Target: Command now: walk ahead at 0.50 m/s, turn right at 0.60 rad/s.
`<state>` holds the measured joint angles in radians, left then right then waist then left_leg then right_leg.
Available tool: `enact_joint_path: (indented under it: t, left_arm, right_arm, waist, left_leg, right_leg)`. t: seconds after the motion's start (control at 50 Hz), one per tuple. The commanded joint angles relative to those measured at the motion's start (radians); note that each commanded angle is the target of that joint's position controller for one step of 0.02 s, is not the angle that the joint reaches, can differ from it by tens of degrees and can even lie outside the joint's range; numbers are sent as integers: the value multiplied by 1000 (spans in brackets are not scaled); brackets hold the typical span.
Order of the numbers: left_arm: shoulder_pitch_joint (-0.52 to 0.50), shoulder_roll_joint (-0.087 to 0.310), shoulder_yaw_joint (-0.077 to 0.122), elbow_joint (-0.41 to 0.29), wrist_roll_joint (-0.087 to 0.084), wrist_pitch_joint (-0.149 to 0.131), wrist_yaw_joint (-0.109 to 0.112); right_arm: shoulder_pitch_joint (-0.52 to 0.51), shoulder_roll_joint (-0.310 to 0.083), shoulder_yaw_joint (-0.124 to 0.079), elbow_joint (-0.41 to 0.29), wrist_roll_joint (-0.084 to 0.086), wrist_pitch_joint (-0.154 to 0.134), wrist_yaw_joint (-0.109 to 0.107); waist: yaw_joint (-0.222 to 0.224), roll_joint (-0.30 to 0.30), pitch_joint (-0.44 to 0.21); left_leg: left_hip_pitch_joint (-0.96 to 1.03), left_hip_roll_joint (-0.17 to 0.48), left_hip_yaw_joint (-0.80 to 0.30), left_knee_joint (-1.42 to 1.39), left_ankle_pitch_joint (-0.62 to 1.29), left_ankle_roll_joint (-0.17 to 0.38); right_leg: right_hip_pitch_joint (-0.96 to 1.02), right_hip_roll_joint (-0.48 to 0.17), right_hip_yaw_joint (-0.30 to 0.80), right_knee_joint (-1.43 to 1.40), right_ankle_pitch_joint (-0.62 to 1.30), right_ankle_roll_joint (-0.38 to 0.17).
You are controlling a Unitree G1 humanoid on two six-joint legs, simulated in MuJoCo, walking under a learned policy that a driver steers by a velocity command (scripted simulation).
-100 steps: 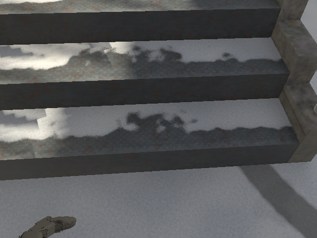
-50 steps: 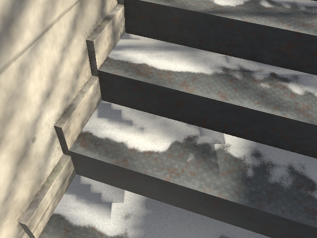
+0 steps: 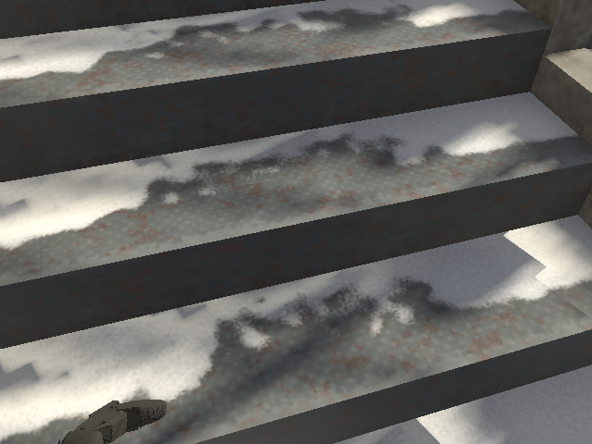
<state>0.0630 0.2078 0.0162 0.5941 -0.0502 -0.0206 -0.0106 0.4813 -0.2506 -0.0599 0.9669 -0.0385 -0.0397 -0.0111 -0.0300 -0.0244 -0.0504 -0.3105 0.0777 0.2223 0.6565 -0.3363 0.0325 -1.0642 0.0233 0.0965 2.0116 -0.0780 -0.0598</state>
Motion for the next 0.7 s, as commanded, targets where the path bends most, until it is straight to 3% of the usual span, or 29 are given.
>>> enact_joint_path:
  t: [0.02, 0.04, 0.06, 0.08, 0.12, 0.16, 0.18, 0.2, 0.22, 0.24, 0.26, 0.28, 0.3, 0.32, 0.34, 0.36, 0.38, 0.4, 0.42, 0.44, 0.46, 0.5, 0.52, 0.56, 0.6, 0.64, 0.66, 0.68, 0.7]
  left_arm:
    - [107, -110, -45, -23, -2, 36, 20]
    - [63, -108, -46, -52, -11, 34, 29]
    - [34, -106, -45, -54, -4, 32, 35]
    - [-44, -130, -58, -71, -14, 24, 40]
    - [-94, -133, -65, -89, 1, 18, 36]
    - [-217, -121, -79, -152, 6, -1, 8]
    - [-234, -125, -82, -160, 9, -3, -5]
    - [-251, -123, -95, -157, 17, 8, -16]
    - [-339, -152, -113, -192, -11, 6, -27]
    - [-330, -140, -95, -176, -9, 3, -39]
    - [-256, -117, -73, -150, 0, 0, -36]
    - [-177, -89, -57, -145, 5, -8, -32]
    - [-21, -28, -22, -107, 6, -10, -31]
    - [164, 84, 27, -56, 3, -4, -28]
    - [297, 193, 66, 14, 31, 10, -14]
    - [408, 263, 86, 94, 55, 34, 10]
    - [396, 179, 53, 129, 99, 19, 18]
    - [321, 114, 29, 184, 75, 3, -4]
    - [313, 24, 8, 257, 57, -16, -22]
    - [275, -62, -20, 301, 60, -34, -40]
    - [260, -107, -33, 333, 71, -46, -54]
    - [258, -129, -33, 368, 92, -40, -46]
    - [234, -131, -42, 366, 103, -37, -41]
    - [240, -97, -61, 383, 123, -40, -36]
    - [192, -75, -75, 381, 123, -39, -36]
    - [235, -20, -73, 391, 127, -38, -25]
    - [310, 11, -67, 414, 110, -47, -1]
    - [372, 54, -56, 443, 97, -41, 20]
    - [384, 75, -51, 455, 100, -45, 33]
  right_arm:
    - [-112, 1, 34, -95, -24, -30, 5]
    - [-103, -7, 35, -95, -19, -30, 2]
    - [-36, -11, 39, -91, -10, -32, 1]
    - [53, -3, 41, -64, -6, -29, 0]
    - [131, 12, 43, -50, 12, -15, -18]
    - [149, 33, 52, -52, 12, -2, -44]
    - [155, 20, 50, -47, 15, 1, -55]
    - [144, -27, 37, -46, 24, 5, -56]
    - [183, -67, 20, -20, 62, 10, -62]
    - [167, -57, 28, -4, 64, 9, -50]
    - [189, -59, 34, 29, 53, 9, -41]
    - [172, -94, 37, 43, 37, 0, -31]
    - [122, -169, 22, 43, 41, -12, -32]
    - [64, -205, 20, 49, 34, -27, -35]
    - [128, -100, 35, 15, 45, -50, -32]
    - [119, 6, 53, 12, 36, -101, 12]
    - [68, -8, 16, 19, 69, -119, 51]
    - [-90, 69, 17, -74, 94, -104, 58]
    - [-275, 120, 38, -176, 79, -91, 47]
    - [-348, 150, 55, -235, 58, -88, 39]
    - [-300, 189, 81, -245, 69, -78, 45]
    - [-196, 221, 114, -214, 81, -61, 67]
    - [-170, 200, 116, -206, 89, -43, 77]
    - [-228, 223, 139, -237, 89, -5, 76]
    - [-312, 192, 145, -292, 73, 14, 60]
    - [-443, 136, 140, -342, 52, 16, 47]
    - [-541, 139, 155, -381, 59, 13, 39]
    - [-614, 145, 162, -417, 46, 13, 38]
    - [-605, 143, 157, -407, 44, 11, 42]
  waist:
    - [75, 58, 143]
    - [73, 85, 171]
    - [38, 104, 183]
    - [-8, 127, 202]
    - [-27, 107, 219]
    - [-54, 110, 165]
    - [-54, 121, 142]
    - [-62, 131, 141]
    - [-74, 162, 178]
    - [-58, 154, 172]
    - [-11, 183, 116]
    - [59, 271, 19]
    - [162, 361, -48]
    - [282, 428, -159]
    - [267, 240, -292]
    - [220, -186, -453]
    - [204, -84, -473]
    - [151, -31, -256]
    - [124, -29, -41]
    - [62, -5, 48]
    - [5, 11, 56]
    - [-41, 12, 58]
    - [-76, 13, 74]
    - [-89, -52, 99]
    - [-113, -52, 133]
    - [-55, -80, 111]
    - [-8, -88, 112]
    - [12, -83, 89]
    - [11, -89, 33]
  left_leg:
    - [-96, 244, -224, -354, -56, 136]
    - [-62, 261, -232, -387, -96, 130]
    - [15, 262, -232, -397, -122, 139]
    - [128, 295, -261, -417, -94, 143]
    - [280, 289, -230, -406, -35, 118]
    - [246, 244, -187, -476, -13, 122]
    - [260, 246, -173, -513, 4, 132]
    - [192, 255, -132, -631, 62, 159]
    - [162, 275, -120, -765, 134, 179]
    - [148, 275, -61, -775, 458, 193]
    - [234, 243, -12, -630, 1035, 197]
    - [325, 245, 2, -491, 1603, 189]
    - [426, 274, -36, -358, 1854, 165]
    - [421, 245, -70, -174, 1913, 139]
    - [32, 134, -158, 183, 1586, 50]
    - [-164, -73, -304, 599, 260, 6]
    - [-242, -133, -508, 1099, 158, -9]
    - [-394, -93, -469, 1293, 137, 16]
    - [-554, -65, -405, 1415, 131, 68]
    - [-651, -55, -425, 1543, 188, 122]
    - [-692, -53, -453, 1549, 235, 167]
    - [-829, -66, -467, 1543, 280, 186]
    - [-872, -63, -442, 1488, 289, 173]
    - [-988, -104, -360, 1735, 279, 143]
    - [-1002, -96, -321, 1651, 352, 114]
    - [-944, -98, -217, 1450, 443, 68]
    - [-922, -80, -153, 1329, 371, 47]
    - [-923, -43, -123, 1236, 328, 41]
    - [-875, -17, -99, 1208, 298, 54]
  right_leg:
    - [-182, -8, -17, 202, 27, 53]
    - [-249, -37, 24, 171, 21, 57]
    - [-329, -34, 22, 167, 8, 57]
    - [-470, -38, 28, 262, -52, 47]
    - [-580, -76, 55, 137, -69, 42]
    - [-456, -124, -36, -100, 18, 63]
    - [-395, -137, -78, -167, 55, 70]
    - [-221, -162, -203, -347, 22, 67]
    - [-43, -197, -243, -571, -113, 39]
    - [168, -136, -359, -618, -234, -2]
    - [300, -59, -429, -630, -336, -35]
    - [428, 1, -421, -667, -383, -64]
    - [542, 29, -360, -849, -340, -109]
    - [770, 32, -230, -1049, -244, -144]
    - [1132, -143, 268, -1210, -275, -259]
    - [1305, -371, 856, -1707, -251, -306]
    - [1211, -436, 948, -1795, -370, -277]
    - [1026, -443, 753, -1783, -469, -205]
    - [880, -389, 537, -1719, -451, -150]
    - [773, -334, 341, -1644, -313, -86]
    - [756, -285, 166, -1595, -191, -25]
    - [817, -252, -46, -1612, -41, 19]
    - [763, -244, -127, -1629, -48, 35]
    - [689, -270, -175, -1699, -28, 12]
    - [566, -237, -259, -1748, -36, 46]
    - [547, -207, -325, -1804, -27, 14]
    - [558, -235, -303, -1901, -31, -22]
    - [656, -255, -294, -1955, -13, -24]
    - [769, -276, -311, -1970, 150, -25]
